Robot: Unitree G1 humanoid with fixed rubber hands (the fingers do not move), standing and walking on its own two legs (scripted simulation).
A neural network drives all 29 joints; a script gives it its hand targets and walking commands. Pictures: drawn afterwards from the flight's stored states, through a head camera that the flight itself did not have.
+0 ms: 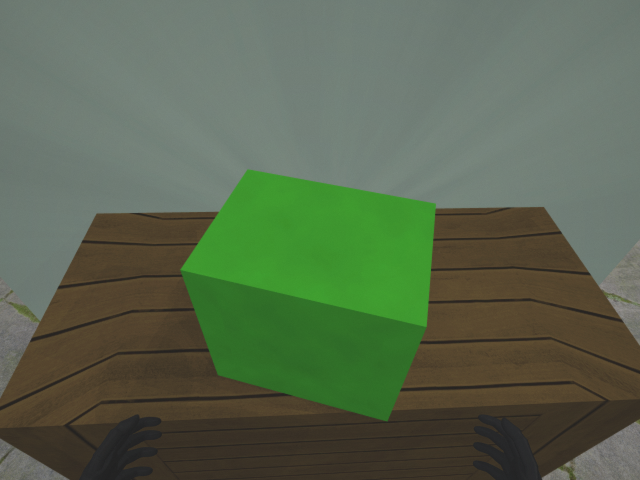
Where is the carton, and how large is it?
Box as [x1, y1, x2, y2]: [180, 169, 435, 420]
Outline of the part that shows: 248,169 180,269 217,373 219,375 383,420 387,420 426,327 435,204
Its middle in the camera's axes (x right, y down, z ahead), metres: +0.00 +0.08 +0.54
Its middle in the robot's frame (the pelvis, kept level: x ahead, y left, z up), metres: +0.36 +0.02 +0.03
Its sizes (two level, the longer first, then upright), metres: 0.254 0.185 0.245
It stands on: a pedestal, 0.69 m high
